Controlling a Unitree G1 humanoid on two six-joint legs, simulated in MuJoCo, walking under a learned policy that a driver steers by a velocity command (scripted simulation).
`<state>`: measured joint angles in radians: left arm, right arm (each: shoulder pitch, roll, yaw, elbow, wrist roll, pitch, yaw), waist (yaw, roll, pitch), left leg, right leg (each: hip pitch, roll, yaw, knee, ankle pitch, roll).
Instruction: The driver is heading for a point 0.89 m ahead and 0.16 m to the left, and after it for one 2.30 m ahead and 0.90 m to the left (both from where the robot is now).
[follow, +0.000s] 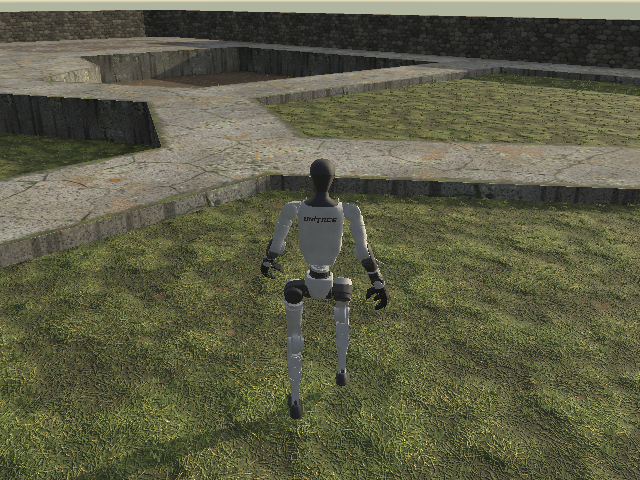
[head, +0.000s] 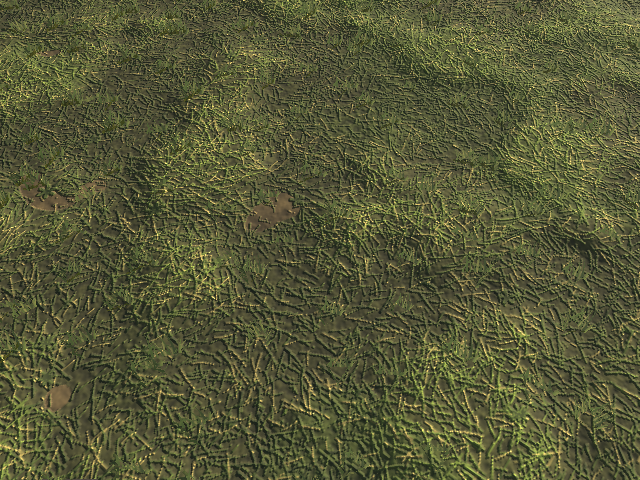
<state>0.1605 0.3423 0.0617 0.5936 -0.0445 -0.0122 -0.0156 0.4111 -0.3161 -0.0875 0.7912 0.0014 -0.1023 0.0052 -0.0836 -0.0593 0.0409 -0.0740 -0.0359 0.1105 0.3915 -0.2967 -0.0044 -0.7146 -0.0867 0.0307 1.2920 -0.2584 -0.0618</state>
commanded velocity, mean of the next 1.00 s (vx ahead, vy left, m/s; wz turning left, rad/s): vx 1.00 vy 0.00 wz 0.39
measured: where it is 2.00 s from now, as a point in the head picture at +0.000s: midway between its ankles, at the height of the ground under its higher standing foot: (120, 140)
